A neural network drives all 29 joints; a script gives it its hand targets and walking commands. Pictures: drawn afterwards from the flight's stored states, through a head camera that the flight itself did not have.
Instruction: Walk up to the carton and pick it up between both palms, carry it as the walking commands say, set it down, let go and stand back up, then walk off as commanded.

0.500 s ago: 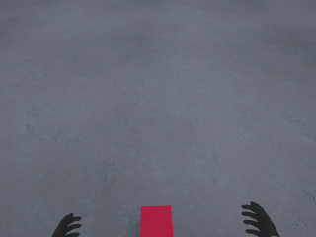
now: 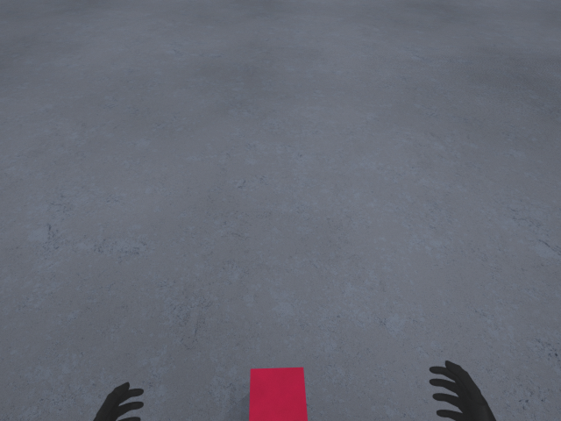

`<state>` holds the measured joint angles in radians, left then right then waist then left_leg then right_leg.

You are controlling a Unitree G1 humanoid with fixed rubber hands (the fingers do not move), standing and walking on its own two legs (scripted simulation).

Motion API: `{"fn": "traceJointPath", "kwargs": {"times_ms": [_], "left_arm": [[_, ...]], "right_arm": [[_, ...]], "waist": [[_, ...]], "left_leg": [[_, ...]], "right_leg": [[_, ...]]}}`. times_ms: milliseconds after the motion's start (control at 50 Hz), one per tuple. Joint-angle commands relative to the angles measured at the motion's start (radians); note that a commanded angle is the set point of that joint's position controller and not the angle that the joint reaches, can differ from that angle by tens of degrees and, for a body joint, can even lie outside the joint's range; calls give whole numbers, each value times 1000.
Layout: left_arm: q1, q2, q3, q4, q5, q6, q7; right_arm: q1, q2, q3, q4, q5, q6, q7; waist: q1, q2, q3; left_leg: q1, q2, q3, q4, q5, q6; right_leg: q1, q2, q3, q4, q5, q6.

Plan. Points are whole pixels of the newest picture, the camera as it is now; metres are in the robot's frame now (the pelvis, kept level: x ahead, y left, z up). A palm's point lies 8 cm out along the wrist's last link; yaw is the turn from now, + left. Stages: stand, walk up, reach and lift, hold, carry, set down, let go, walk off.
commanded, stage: stand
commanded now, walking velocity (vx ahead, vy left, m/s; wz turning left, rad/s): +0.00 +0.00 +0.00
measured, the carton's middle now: out of the picture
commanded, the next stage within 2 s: walk off in 0.72 s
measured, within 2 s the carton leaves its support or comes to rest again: neither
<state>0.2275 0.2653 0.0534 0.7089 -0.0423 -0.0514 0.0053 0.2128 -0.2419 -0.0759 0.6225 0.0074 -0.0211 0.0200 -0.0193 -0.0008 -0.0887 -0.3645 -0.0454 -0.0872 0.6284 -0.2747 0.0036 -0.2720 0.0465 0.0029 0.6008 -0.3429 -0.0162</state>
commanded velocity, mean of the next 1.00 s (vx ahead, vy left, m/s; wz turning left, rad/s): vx -0.03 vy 0.00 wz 0.07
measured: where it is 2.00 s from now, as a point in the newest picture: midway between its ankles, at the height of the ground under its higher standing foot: outside the picture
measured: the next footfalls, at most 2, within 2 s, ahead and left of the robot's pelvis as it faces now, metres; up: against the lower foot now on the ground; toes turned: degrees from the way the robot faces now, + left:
left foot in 1.48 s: -0.03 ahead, +0.16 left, +0.00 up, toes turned +7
right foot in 1.88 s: -0.11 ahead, -0.03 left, +0.00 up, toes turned +8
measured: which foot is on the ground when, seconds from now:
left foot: down 0.00-1.00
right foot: down 0.00-1.00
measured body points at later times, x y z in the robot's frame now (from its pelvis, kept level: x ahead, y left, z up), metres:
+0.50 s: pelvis -0.02 +0.00 +0.00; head -0.05 +0.01 +0.45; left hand +0.13 +0.27 -0.09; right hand +0.14 -0.26 -0.07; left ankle +0.03 +0.11 -0.73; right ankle -0.02 -0.10 -0.73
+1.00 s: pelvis -0.03 +0.01 +0.00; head -0.07 +0.02 +0.45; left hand +0.11 +0.28 -0.10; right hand +0.12 -0.26 -0.08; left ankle +0.03 +0.11 -0.73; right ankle -0.02 -0.10 -0.73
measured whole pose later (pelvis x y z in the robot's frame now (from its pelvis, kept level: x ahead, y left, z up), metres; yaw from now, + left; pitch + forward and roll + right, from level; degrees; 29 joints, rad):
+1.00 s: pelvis -0.03 +0.01 +0.00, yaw +0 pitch -1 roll -1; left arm 0.23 0.27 0.05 0.78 -0.04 -0.02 0.01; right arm 0.21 -0.24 -0.08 0.70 0.01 -0.01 0.02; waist -0.02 0.00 -0.09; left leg -0.36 -0.05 -0.09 0.63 -0.23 0.01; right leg -0.27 0.05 0.00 0.60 -0.30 -0.02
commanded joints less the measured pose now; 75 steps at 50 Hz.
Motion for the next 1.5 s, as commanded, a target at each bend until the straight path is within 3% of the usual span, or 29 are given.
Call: {"fn": "traceJointPath", "kwargs": {"times_ms": [0,80,280,320,360,480,560,620,880,940,980,1020,1060,1100,1120,1160,1180,1200,1220,1260,1280,1320,1340,1360,1400,1420,1440,1460,1480], "left_arm": [[4,229,59,-42,100,-41,14],[10,225,60,-43,99,-42,14],[-14,226,61,-28,101,-46,10],[-16,231,64,-31,96,-44,8],[9,228,62,-22,96,-42,7],[-13,237,60,-13,95,-45,8],[-1,230,58,-5,92,-46,6],[-7,237,56,0,91,-47,5],[-16,230,52,26,88,-41,5],[36,90,16,21,73,6,6],[51,109,17,14,75,34,5],[65,84,9,9,71,57,14],[61,96,14,-3,75,69,18],[61,100,16,-15,77,79,21],[70,116,22,-16,79,81,23],[61,144,28,-20,81,83,30],[37,178,34,-32,84,87,28],[16,185,32,-38,91,87,32],[-22,169,23,-49,96,87,28],[-97,129,10,-74,89,85,34],[-111,119,4,-77,83,87,41],[-64,133,6,-63,94,103,45],[-14,134,12,-51,96,105,43],[-11,148,17,-46,97,111,41],[-25,180,28,-46,98,116,45],[-60,160,33,-47,90,113,39],[-43,134,29,-46,85,115,35],[6,90,27,-54,79,124,29],[-6,77,23,-64,84,132,35]], "right_arm": [[0,-231,-40,-24,-57,-49,-26],[-13,-240,-44,-17,-62,-51,-25],[-16,-233,-41,5,-59,-56,-26],[-22,-239,-43,3,-62,-56,-22],[-16,-246,-45,6,-62,-57,-24],[-30,-240,-43,15,-57,-57,-26],[-20,-245,-40,33,-54,-58,-22],[-19,-243,-41,36,-52,-57,-24],[-26,-242,-40,63,-50,-59,-24],[27,-96,6,55,-44,-13,-9],[22,-129,-1,46,-44,6,-4],[25,-153,-9,38,-41,21,-5],[22,-138,-10,37,-39,36,-10],[24,-144,-12,33,-39,57,-16],[21,-162,-22,18,-40,61,-13],[-11,-116,-15,1,-41,64,-20],[6,-106,-16,1,-39,61,-18],[35,-120,-32,15,-51,62,-21],[68,-135,-45,24,-58,68,-18],[102,-103,-40,46,-43,80,-19],[111,-75,-34,40,-36,84,-24],[89,-81,-26,28,-32,92,-28],[60,-60,-14,26,-21,93,-27],[67,-64,-12,14,-19,86,-23],[134,-51,-9,20,-18,69,-18],[164,-74,-13,38,-19,62,-15],[189,-93,-18,55,-27,52,-16],[202,-170,-35,51,-50,42,-28],[198,-230,-44,35,-57,43,-26]], "waist": [[15,31,-93],[31,58,-84],[15,26,-58],[22,74,-57],[32,44,-52],[23,36,-39],[30,82,-39],[23,42,-24],[20,59,17],[25,103,32],[38,89,16],[42,167,33],[40,155,74],[43,126,162],[37,111,176],[42,-15,226],[37,-161,206],[35,-218,139],[8,-169,107],[-40,-82,94],[-52,-107,102],[-10,-169,98],[28,-174,81],[31,-224,59],[-2,-267,-1],[-22,-221,12],[-29,-110,27],[-5,192,76],[-18,288,113]], "left_leg": [[140,117,-86,-74,203,68],[141,114,-100,-95,180,77],[131,115,-100,-104,141,73],[121,117,-106,-120,102,74],[106,122,-121,-127,74,76],[117,117,-107,-120,112,73],[106,124,-115,-131,111,75],[108,125,-123,-130,102,78],[95,121,-119,-148,71,70],[24,125,-144,-156,234,42],[15,155,-176,-156,333,26],[-21,207,-255,-205,352,54],[-77,222,-295,-232,321,52],[-185,192,-285,-255,157,21],[-232,149,-252,-253,28,-12],[-289,79,-167,-146,-104,-31],[-250,-6,-42,103,-164,-43],[-175,-39,71,448,-289,-55],[-137,-1,41,603,-320,-59],[-99,11,55,644,-271,-48],[-116,27,80,597,-289,-56],[-130,52,107,413,-292,-70],[-124,59,111,303,-281,-67],[-116,61,119,243,-242,-68],[2,69,128,93,-130,-65],[66,60,127,-46,27,-57],[120,53,63,-179,118,-55],[133,243,-248,-299,147,-15],[44,364,-476,-378,49,33]], "right_leg": [[26,-126,162,-123,219,-39],[12,-117,150,-115,189,-36],[-6,-124,170,-135,132,-45],[-10,-113,160,-130,91,-40],[0,-111,160,-132,85,-44],[-12,-125,169,-147,97,-44],[-3,-116,155,-124,107,-45],[-16,-123,175,-143,88,-51],[-29,-135,178,-178,53,-55],[13,-122,116,-105,176,-19],[33,-124,67,-44,214,9],[28,-88,20,18,107,34],[22,-85,16,7,32,24],[10,-111,48,-57,-41,13],[19,-146,90,-121,-102,-3],[-21,-251,194,-245,-148,-52],[-71,-370,286,-344,-133,-120],[-119,-495,321,-382,21,-217],[-109,-496,271,-313,267,-244],[-117,-397,117,-226,518,-198],[-70,-375,67,-185,620,-182],[41,-352,27,-132,669,-148],[91,-350,38,-116,654,-138],[114,-343,20,-95,622,-133],[66,-332,7,-55,465,-105],[17,-303,-13,-19,344,-62],[-54,-240,-52,72,160,-6],[-251,-140,-113,289,-148,56],[-362,-68,-29,421,-298,76]]}}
